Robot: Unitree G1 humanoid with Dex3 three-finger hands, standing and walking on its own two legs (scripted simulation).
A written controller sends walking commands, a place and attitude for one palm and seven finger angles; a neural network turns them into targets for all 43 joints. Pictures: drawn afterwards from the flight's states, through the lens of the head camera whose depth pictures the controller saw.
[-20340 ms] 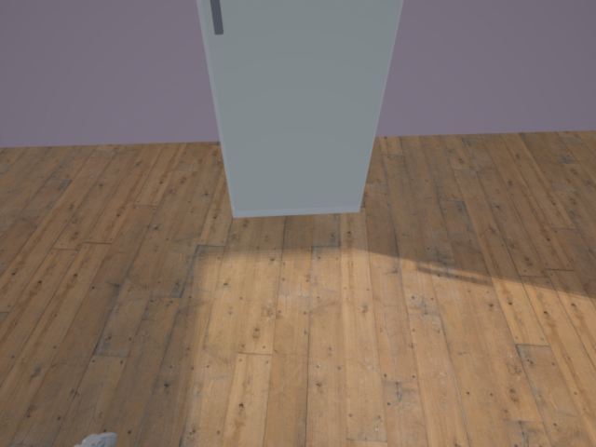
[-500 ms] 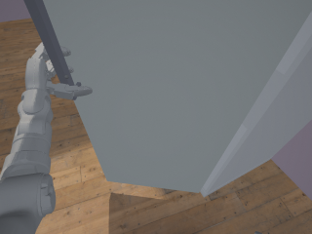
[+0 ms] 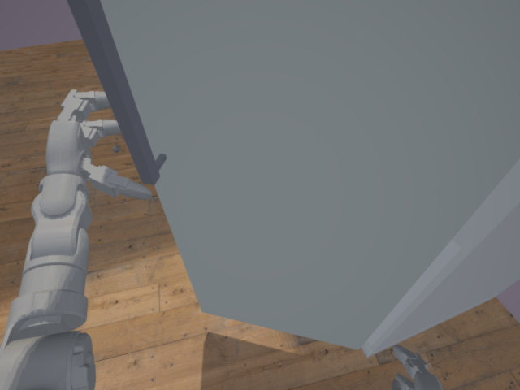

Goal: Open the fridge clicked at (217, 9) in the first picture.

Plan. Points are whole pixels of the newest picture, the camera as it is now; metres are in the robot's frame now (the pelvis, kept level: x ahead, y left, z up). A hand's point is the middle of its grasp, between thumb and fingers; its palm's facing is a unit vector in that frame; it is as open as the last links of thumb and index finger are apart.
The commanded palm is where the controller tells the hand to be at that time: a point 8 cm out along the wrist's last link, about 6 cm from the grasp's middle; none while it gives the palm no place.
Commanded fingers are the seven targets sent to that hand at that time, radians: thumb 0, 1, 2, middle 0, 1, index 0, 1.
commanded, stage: slip the hand off the handle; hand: left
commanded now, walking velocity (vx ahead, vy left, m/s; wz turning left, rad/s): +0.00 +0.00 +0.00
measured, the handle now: (127, 85) +0.44 +0.21 +0.25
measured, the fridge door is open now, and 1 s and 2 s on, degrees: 55 55 55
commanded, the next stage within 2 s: draw the hand back to the body in 1.10 s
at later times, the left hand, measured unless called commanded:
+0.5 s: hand (74, 158) +0.37 +0.29 +0.18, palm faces +0.25 -0.95 -0.19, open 14.7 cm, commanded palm +0.33 +0.32 +0.18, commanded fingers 0.00 -0.55 0.20 -0.25 -1.15 -0.25 -1.15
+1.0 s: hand (65, 209) +0.29 +0.26 +0.17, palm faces +0.27 -0.94 -0.19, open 14.7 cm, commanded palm +0.25 +0.30 +0.18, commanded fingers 0.00 -0.55 0.20 -0.25 -1.15 -0.25 -1.15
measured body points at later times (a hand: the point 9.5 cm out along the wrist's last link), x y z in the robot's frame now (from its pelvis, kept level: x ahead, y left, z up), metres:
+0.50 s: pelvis -0.01 +0.00 +0.00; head +0.01 +0.00 +0.45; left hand +0.35 +0.34 +0.19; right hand +0.11 -0.26 -0.11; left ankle -0.01 +0.11 -0.73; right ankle -0.01 -0.12 -0.73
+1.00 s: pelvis -0.01 +0.00 +0.00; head -0.03 -0.02 +0.45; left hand +0.27 +0.31 +0.18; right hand +0.17 -0.23 -0.08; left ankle -0.01 +0.11 -0.73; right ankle -0.01 -0.12 -0.73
